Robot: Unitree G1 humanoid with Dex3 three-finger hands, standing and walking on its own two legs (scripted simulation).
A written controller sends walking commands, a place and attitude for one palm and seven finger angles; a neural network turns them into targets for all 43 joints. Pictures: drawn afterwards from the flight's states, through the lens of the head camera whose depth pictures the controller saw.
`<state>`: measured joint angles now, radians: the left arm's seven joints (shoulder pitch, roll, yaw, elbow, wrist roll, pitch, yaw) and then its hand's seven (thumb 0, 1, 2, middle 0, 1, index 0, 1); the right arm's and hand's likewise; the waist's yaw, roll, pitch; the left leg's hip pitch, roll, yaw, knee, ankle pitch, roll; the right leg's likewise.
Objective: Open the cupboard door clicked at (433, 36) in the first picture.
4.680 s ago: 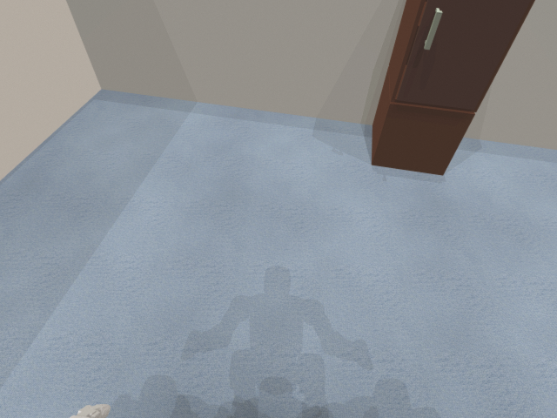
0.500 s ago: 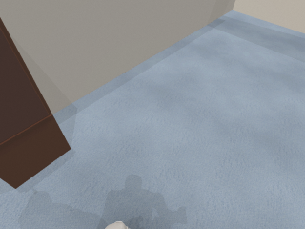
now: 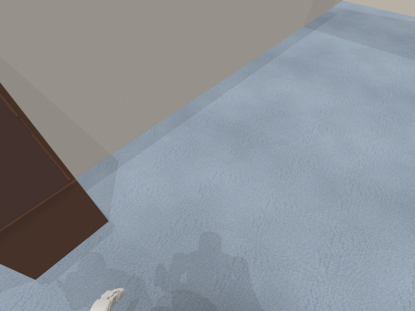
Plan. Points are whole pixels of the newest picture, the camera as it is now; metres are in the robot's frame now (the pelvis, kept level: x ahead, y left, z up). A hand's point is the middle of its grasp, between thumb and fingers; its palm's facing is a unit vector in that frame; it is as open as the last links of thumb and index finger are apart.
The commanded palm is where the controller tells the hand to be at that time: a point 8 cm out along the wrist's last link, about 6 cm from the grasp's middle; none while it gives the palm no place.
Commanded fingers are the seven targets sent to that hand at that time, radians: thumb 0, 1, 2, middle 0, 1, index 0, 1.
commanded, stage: turn to face it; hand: left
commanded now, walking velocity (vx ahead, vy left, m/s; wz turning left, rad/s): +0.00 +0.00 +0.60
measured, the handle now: out of the picture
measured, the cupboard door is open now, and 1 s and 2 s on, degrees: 0 0 0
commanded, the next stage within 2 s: take the last steps up to it in 1.12 s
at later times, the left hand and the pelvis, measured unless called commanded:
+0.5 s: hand out of the picture -0.05 +0.23 -0.17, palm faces +0.40 -0.88 -0.28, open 7.3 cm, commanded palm none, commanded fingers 0.00 0.90 0.90 -0.20 -0.30 -0.20 -0.30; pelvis +0.00 +0.00 -0.01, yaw +20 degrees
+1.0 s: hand out of the picture -0.02 +0.20 -0.13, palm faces +0.57 -0.77 -0.29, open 7.4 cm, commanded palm none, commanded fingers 0.00 0.90 0.90 -0.20 -0.30 -0.20 -0.30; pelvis -0.01 -0.03 +0.00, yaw +36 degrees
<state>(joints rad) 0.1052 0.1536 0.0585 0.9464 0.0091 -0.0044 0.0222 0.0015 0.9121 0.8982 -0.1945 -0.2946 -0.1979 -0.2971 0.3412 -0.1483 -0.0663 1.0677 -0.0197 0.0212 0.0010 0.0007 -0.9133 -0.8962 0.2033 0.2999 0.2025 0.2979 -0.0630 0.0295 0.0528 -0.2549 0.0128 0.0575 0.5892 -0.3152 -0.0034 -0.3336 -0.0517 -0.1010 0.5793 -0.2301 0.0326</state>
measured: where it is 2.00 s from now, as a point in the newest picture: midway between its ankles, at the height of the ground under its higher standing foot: outside the picture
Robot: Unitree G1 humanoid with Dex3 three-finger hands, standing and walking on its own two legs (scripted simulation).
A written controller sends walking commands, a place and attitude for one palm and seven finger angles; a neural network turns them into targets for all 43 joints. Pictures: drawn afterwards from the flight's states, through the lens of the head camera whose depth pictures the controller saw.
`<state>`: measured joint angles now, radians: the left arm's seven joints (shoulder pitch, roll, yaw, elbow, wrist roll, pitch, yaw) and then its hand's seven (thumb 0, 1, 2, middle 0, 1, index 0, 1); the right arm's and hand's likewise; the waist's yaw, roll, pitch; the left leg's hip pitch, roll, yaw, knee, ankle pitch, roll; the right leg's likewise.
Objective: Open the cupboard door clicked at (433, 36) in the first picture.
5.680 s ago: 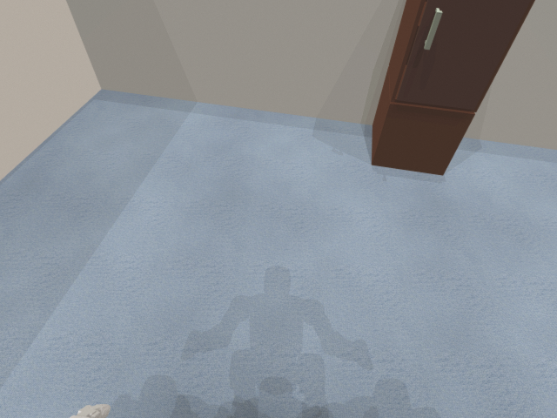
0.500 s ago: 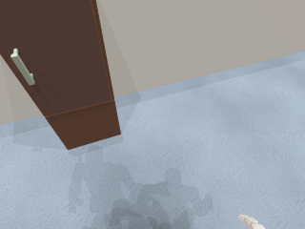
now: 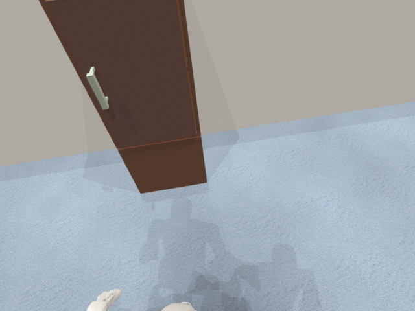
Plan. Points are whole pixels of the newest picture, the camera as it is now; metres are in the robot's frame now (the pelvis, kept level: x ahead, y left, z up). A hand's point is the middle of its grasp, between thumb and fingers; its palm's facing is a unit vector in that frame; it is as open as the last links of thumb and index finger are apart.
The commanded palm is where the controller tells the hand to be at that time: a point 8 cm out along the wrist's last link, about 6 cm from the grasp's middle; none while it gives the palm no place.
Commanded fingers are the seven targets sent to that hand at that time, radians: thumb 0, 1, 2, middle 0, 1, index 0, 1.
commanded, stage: turn to face it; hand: left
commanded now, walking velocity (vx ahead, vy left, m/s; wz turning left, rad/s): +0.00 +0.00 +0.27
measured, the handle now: (99, 88) +0.79 +0.40 -0.01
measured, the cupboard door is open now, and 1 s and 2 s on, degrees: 0 0 0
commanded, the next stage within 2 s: take the last steps up to it in 0.12 s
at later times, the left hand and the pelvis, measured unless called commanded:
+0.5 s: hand out of the picture -0.06 +0.25 -0.17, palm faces +0.20 -0.96 -0.21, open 7.4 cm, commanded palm none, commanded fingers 0.00 0.90 0.90 -0.20 -0.30 -0.20 -0.30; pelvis -0.02 +0.05 +0.01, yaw +9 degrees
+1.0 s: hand (127, 296) +0.18 +0.20 -0.15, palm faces +0.21 -0.96 -0.18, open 7.3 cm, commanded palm none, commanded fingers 0.00 0.90 0.90 -0.20 -0.30 -0.20 -0.30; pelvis +0.11 +0.02 +0.00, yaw +10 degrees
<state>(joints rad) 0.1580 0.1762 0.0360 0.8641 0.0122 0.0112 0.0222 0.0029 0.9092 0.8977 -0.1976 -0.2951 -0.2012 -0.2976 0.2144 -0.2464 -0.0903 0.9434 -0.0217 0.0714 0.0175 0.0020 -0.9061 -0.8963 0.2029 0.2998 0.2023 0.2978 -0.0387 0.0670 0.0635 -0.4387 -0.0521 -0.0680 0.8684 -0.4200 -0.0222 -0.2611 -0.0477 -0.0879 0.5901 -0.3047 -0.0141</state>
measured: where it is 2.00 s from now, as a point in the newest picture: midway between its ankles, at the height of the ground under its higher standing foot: (200, 300)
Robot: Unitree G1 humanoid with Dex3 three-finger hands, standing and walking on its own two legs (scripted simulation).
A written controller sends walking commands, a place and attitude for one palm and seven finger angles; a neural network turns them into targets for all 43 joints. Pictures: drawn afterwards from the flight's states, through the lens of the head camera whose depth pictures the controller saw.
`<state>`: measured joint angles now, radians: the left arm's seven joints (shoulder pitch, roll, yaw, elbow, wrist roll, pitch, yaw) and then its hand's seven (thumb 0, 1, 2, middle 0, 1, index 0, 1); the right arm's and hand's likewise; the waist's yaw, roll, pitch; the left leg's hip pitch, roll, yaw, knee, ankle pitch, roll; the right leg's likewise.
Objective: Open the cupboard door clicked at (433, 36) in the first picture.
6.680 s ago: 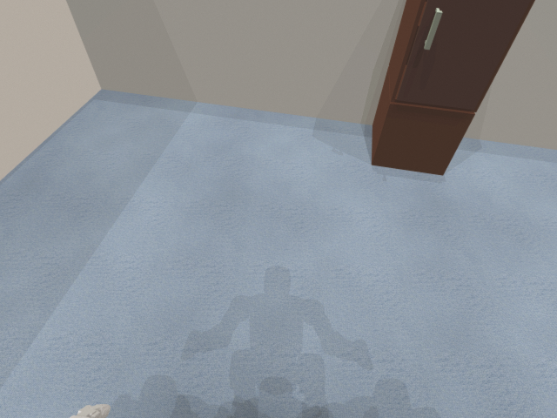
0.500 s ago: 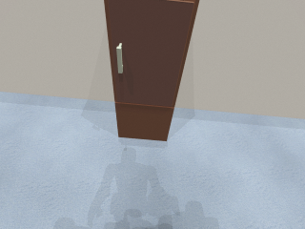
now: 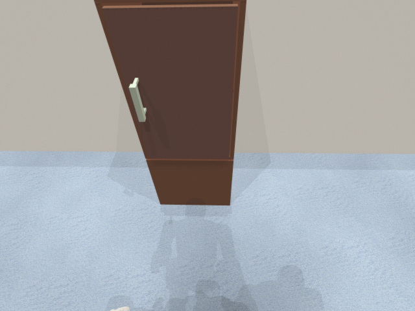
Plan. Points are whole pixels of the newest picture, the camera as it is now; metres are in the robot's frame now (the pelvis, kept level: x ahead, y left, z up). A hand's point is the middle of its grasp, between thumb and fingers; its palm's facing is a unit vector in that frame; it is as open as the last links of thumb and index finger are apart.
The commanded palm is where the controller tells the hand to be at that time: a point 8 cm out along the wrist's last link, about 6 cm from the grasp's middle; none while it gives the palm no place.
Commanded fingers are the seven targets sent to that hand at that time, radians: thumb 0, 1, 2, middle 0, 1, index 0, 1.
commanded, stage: take the last steps up to it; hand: left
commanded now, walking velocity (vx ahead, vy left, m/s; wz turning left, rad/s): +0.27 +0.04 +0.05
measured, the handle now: (139, 100) +0.73 +0.25 -0.01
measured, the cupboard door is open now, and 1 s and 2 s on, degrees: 0 0 0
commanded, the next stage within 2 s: come to a stop and stand still in 0.36 s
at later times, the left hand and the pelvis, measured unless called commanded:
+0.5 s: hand out of the picture +0.10 +0.22 -0.18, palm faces +0.08 -0.99 -0.14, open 7.4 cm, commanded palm none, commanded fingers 0.00 0.90 0.90 -0.20 -0.30 -0.20 -0.30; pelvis +0.15 +0.06 +0.00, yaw -1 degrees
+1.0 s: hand (125, 262) +0.26 +0.22 -0.15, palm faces +0.03 -0.97 -0.26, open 7.3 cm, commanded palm none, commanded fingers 0.00 0.90 0.90 -0.20 -0.30 -0.20 -0.30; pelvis +0.18 +0.03 +0.01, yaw +0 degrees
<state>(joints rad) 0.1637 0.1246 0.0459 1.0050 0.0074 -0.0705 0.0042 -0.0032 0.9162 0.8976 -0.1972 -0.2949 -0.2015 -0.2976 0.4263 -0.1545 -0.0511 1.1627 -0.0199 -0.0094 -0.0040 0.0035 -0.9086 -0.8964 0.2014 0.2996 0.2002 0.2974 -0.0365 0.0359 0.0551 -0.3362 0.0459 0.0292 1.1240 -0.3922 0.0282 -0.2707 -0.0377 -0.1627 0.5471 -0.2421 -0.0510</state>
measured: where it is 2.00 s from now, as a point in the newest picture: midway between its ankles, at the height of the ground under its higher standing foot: outside the picture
